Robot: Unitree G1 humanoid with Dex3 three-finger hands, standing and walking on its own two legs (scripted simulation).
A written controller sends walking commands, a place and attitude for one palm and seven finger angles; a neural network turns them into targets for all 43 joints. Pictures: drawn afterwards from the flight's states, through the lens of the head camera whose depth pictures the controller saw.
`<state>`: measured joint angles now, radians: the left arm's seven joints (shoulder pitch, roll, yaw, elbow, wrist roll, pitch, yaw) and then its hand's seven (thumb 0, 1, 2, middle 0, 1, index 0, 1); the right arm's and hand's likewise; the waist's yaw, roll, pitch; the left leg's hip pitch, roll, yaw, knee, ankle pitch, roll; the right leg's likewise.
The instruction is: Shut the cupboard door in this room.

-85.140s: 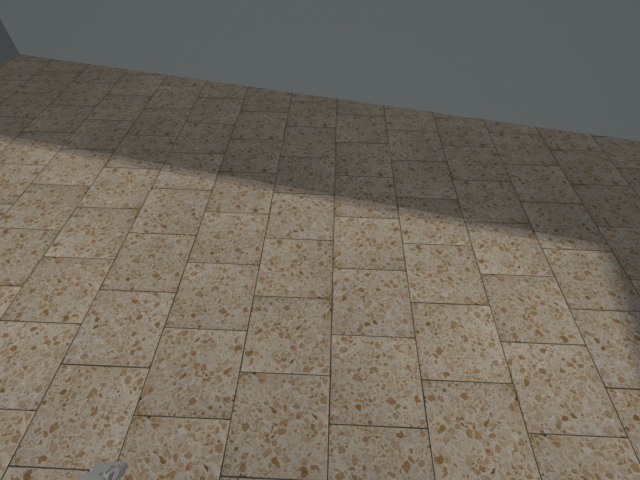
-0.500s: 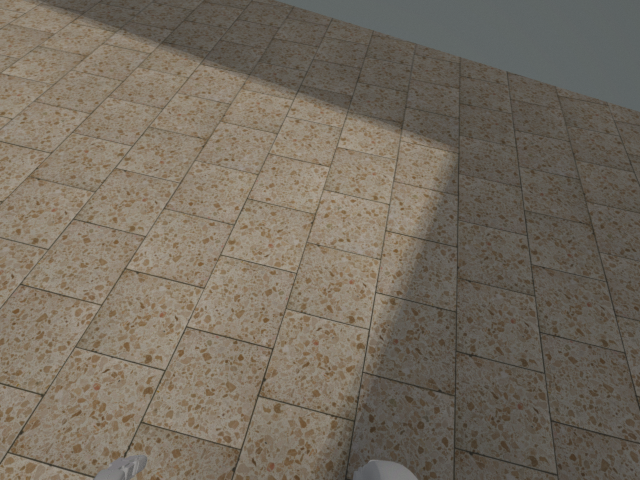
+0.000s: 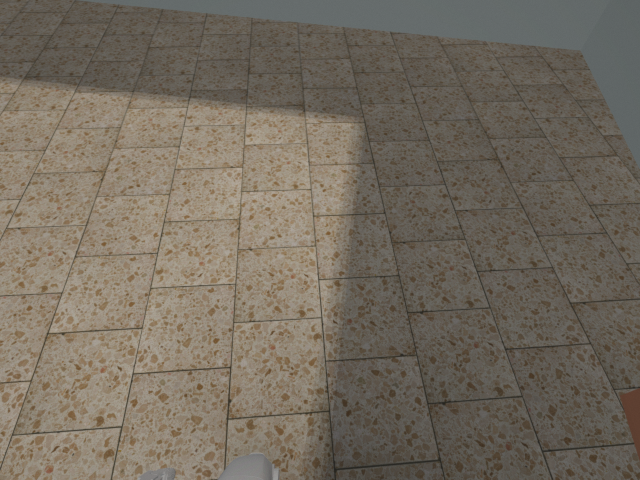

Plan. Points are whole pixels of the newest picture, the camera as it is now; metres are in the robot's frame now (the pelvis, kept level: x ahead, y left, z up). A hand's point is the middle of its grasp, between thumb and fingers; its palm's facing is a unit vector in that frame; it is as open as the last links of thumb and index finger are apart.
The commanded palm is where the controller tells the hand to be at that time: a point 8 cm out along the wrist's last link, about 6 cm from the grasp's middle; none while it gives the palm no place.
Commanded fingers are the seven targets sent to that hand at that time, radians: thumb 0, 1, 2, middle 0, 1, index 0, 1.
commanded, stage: turn to face it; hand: left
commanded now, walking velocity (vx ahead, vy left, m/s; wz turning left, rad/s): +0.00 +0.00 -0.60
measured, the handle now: out of the picture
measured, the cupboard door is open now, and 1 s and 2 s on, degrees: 26 26 26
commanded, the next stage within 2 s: take the last steps up to it in 1.88 s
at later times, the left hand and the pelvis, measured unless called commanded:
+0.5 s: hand (215, 434) +0.19 +0.16 -0.15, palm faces -0.32 -0.91 -0.27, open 7.3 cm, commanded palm none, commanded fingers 0.00 0.90 0.90 -0.20 -0.30 -0.20 -0.30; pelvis +0.00 +0.00 -0.01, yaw -19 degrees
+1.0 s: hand (243, 412) +0.22 +0.13 -0.16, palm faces -0.56 -0.80 -0.20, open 7.3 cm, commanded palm none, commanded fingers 0.00 0.90 0.90 -0.20 -0.30 -0.20 -0.30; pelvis +0.02 +0.01 +0.01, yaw -37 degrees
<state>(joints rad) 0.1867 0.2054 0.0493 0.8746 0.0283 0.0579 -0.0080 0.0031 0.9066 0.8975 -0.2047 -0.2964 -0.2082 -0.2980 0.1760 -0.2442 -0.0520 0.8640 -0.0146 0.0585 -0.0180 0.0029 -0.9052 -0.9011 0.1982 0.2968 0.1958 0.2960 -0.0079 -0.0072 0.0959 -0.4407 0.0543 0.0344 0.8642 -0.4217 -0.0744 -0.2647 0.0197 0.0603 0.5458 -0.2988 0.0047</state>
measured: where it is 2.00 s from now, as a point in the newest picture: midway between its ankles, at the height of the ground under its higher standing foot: outside the picture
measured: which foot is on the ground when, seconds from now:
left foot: up 0.00-0.04, down 0.06-0.46, up 0.48-0.78, down 0.80-1.00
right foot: down 0.00-0.06, up 0.08-0.44, down 0.46-0.80, up 0.82-1.00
